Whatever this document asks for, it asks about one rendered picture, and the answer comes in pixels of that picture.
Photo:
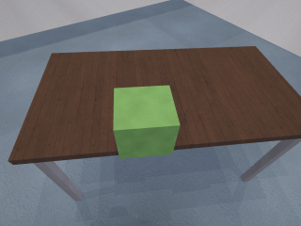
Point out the table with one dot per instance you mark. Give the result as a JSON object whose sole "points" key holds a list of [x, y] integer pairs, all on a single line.
{"points": [[222, 95]]}

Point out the carton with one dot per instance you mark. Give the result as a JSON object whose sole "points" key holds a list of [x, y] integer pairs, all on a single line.
{"points": [[145, 121]]}

